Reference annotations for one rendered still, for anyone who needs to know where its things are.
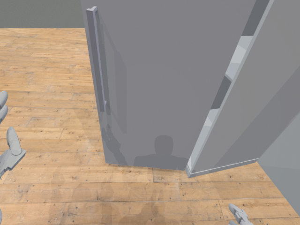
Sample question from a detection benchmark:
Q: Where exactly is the fridge door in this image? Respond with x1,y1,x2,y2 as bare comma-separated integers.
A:
81,0,256,171

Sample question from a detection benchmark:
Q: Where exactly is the handle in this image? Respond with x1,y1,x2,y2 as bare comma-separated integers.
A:
86,6,107,112

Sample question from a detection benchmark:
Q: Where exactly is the robot right hand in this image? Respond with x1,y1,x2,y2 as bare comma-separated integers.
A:
228,203,253,225

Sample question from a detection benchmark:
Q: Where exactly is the robot left hand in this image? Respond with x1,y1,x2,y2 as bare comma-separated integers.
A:
0,90,26,179

